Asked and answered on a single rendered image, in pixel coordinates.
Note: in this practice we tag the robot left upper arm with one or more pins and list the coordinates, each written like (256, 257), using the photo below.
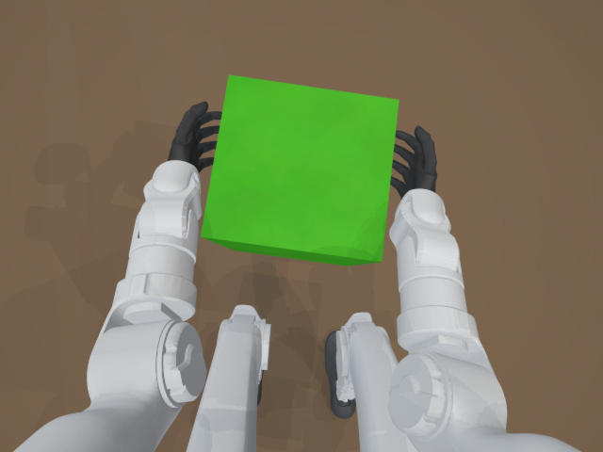
(140, 377)

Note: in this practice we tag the robot right upper arm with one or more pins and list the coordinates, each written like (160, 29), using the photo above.
(444, 404)

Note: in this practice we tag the robot left forearm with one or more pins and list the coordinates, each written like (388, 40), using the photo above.
(158, 284)

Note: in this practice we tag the robot right shin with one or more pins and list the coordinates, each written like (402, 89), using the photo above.
(344, 387)

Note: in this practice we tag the right robot hand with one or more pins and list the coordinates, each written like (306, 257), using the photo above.
(422, 172)

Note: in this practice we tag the robot right forearm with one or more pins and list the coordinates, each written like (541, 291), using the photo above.
(433, 309)

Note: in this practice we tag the robot right foot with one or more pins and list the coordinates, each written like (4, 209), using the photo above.
(341, 408)

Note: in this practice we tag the left robot hand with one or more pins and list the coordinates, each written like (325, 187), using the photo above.
(186, 145)

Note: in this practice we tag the carton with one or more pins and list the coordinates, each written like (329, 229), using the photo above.
(301, 172)

